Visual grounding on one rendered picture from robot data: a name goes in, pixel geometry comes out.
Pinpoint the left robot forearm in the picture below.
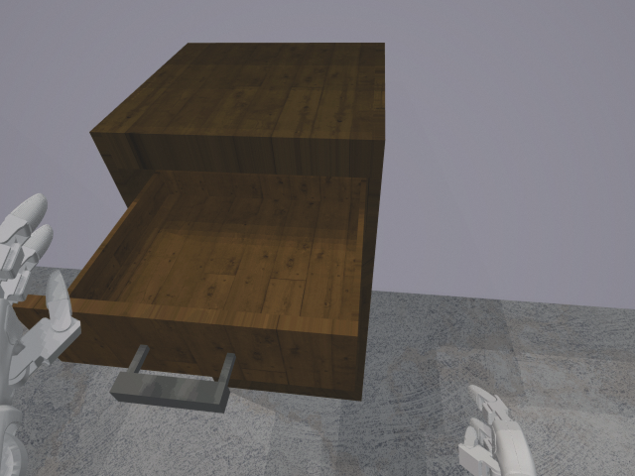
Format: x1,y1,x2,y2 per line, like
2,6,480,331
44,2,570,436
0,405,28,476

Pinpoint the right robot hand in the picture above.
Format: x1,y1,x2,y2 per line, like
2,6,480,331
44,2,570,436
458,385,537,476

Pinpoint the drawer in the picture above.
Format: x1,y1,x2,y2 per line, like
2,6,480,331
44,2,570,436
12,170,366,392

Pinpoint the handle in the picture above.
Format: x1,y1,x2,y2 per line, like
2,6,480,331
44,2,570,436
109,344,236,414

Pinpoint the left robot hand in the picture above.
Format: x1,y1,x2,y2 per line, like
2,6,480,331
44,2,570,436
0,193,81,406

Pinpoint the cabinet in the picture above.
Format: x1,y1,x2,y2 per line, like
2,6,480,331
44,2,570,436
89,43,385,402

